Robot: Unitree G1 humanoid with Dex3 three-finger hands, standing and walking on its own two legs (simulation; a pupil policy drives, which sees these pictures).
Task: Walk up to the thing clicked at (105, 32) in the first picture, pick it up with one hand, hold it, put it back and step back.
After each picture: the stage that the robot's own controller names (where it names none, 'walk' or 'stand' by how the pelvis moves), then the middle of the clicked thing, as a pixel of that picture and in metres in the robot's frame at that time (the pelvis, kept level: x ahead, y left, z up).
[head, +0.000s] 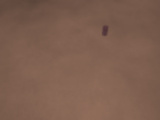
stand; (105, 30) +1.56 -0.29 -0.72
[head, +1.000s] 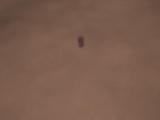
walk; (80, 41) +1.45 +0.11 -0.70
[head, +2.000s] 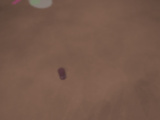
walk; (62, 73) +0.92 +0.28 -0.72
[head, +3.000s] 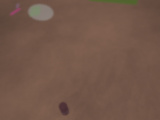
walk; (64, 108) +0.56 +0.24 -0.72
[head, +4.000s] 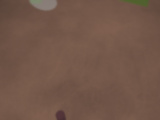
stand; (60, 117) +0.42 +0.17 -0.70
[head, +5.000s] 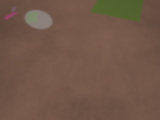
stand; out of the picture +0.35 +0.17 -0.72
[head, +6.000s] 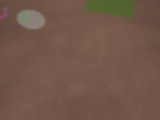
stand; out of the picture +0.34 +0.20 -0.73
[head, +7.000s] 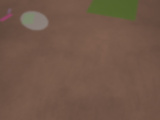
stand; out of the picture +0.36 +0.20 -0.73
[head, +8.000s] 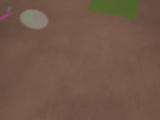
stand; out of the picture +0.34 +0.20 -0.73
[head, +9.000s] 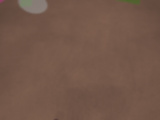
go down; out of the picture +0.36 +0.19 -0.71
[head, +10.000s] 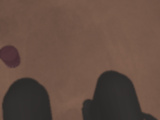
go down; (10, 57) +0.43 +0.23 -0.29
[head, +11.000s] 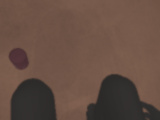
close in; (19, 59) +0.43 +0.22 -0.29
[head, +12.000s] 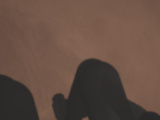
close in; out of the picture +0.42 +0.26 -0.22
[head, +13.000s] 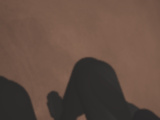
close; out of the picture +0.41 +0.27 -0.22
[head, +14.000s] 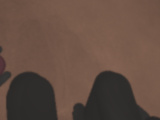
lift; out of the picture +0.34 +0.26 -0.13
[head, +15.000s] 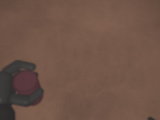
lift; (29, 89) +0.32 +0.17 +0.02
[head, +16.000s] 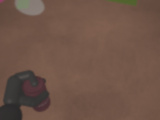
hold; (37, 94) +0.32 +0.16 -0.01
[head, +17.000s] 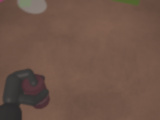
hold; (37, 92) +0.32 +0.16 +0.00
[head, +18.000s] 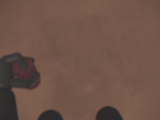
crouch; (27, 74) +0.38 +0.18 -0.07
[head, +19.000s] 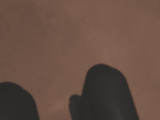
lower; out of the picture +0.43 +0.25 -0.19
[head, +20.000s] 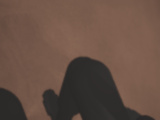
lower; out of the picture +0.43 +0.28 -0.23
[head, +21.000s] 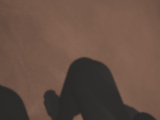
lower; out of the picture +0.43 +0.28 -0.23
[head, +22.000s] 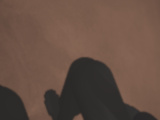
lower; out of the picture +0.43 +0.28 -0.23
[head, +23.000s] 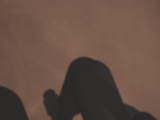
lower; out of the picture +0.43 +0.28 -0.23
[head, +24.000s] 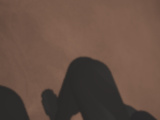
open; out of the picture +0.42 +0.26 -0.23
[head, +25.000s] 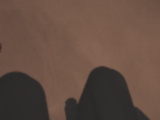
stand; out of the picture +0.42 +0.24 -0.25
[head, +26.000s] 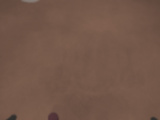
stand; (53, 119) +0.38 +0.16 -0.62
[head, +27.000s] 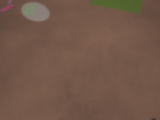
stand; out of the picture +0.38 +0.17 -0.66
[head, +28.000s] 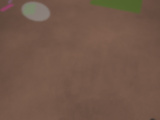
stand; out of the picture +0.37 +0.16 -0.67
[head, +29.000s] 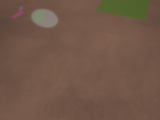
stand; out of the picture +0.39 +0.16 -0.72
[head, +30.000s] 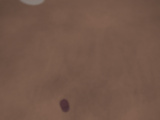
walk; (64, 105) +0.47 +0.17 -0.70
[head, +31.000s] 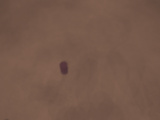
walk; (64, 68) +0.78 +0.14 -0.69
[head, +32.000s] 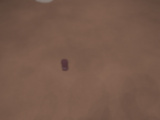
stand; (64, 65) +1.02 +0.18 -0.70
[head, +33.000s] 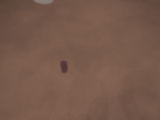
stand; (64, 66) +1.02 +0.18 -0.73
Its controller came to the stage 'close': yes
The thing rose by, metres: 0.71
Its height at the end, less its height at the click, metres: +0.00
